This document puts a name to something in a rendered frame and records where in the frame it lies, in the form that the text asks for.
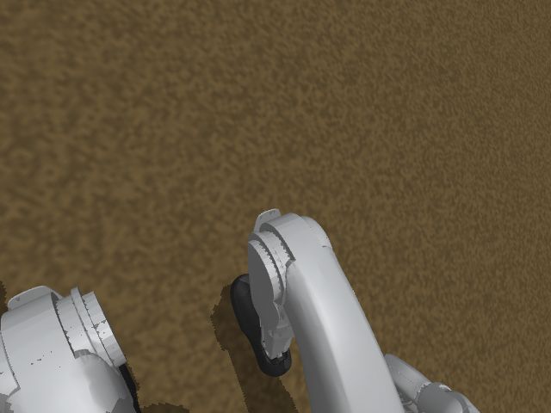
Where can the right robot arm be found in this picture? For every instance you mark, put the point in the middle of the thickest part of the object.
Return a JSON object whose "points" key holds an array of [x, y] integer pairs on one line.
{"points": [[438, 398]]}

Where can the right robot hand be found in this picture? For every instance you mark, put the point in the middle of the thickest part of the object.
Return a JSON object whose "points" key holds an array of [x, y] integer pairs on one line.
{"points": [[409, 382]]}

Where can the left robot foot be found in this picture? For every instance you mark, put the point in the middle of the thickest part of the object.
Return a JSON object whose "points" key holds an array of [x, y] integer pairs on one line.
{"points": [[131, 386]]}

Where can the right robot foot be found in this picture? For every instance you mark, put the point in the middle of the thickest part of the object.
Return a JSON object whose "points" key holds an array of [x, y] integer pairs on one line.
{"points": [[248, 321]]}

